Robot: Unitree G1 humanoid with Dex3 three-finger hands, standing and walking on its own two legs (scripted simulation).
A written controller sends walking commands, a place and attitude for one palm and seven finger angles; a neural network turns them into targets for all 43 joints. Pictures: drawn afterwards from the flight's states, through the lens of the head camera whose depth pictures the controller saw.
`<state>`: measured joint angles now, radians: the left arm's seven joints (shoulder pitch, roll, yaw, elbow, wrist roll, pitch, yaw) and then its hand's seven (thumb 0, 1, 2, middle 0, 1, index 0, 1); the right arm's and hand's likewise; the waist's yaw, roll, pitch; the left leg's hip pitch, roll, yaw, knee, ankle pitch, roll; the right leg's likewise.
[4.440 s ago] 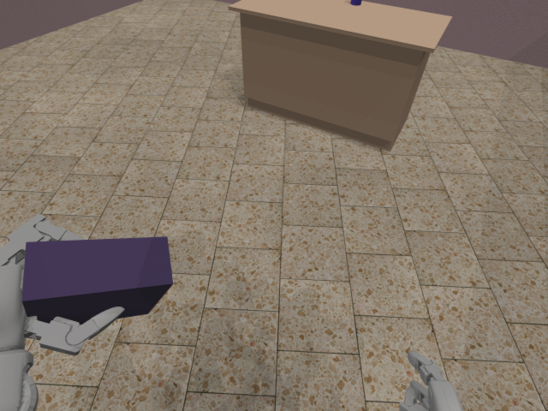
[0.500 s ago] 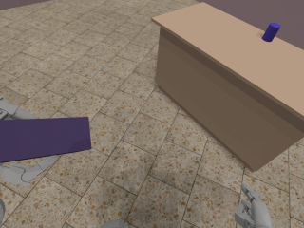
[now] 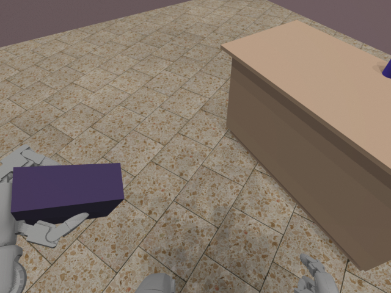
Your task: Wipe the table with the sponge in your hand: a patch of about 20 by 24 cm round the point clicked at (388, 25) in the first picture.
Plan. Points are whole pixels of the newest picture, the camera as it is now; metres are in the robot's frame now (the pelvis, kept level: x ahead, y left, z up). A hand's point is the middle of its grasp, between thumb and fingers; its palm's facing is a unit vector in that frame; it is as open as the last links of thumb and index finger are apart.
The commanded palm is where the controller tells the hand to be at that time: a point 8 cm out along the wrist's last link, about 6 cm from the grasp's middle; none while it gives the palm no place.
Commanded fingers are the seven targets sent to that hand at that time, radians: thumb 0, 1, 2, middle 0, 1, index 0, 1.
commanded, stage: walk to a spot facing it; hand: left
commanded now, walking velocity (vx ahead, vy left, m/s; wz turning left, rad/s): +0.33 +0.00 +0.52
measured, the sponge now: (85, 195) +0.24 +0.19 +0.15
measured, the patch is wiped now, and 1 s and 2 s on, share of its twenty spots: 0.00 0.00 0.00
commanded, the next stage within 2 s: turn to face it in 0.76 s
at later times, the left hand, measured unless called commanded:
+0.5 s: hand (32, 156) +0.27 +0.26 +0.20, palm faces +0.52 -0.71 -0.47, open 9.8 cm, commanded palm +0.22 +0.30 +0.18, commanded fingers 0.00 0.10 1.30 -1.20 -1.60 -1.20 -1.60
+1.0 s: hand (9, 165) +0.27 +0.31 +0.18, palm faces +0.69 -0.57 -0.45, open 9.8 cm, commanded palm +0.19 +0.32 +0.18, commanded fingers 0.00 0.10 1.30 -1.20 -1.60 -1.20 -1.60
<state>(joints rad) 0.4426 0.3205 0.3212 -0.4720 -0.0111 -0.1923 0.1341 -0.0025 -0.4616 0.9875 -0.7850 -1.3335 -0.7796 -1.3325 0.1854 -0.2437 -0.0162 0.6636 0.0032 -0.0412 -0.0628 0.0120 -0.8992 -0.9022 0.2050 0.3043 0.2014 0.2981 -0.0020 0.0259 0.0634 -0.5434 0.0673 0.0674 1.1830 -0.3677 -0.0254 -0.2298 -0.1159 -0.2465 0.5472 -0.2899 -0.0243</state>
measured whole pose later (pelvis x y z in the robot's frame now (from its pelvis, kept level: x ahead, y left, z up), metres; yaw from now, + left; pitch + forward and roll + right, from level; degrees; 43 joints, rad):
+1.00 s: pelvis +0.16 +0.00 -0.01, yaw +24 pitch -1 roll +0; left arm 0.46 0.45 0.44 -0.62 -0.03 -0.22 0.17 0.00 -0.47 0.99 -0.78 -1.34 -0.78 -1.34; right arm 0.14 -0.20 -0.05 0.56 0.01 -0.07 -0.05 0.01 -0.90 -0.90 0.20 0.30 0.19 0.30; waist -0.01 -0.05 0.11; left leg -0.37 0.06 0.13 0.65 -0.27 0.03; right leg -0.46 -0.10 -0.08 1.10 -0.53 0.05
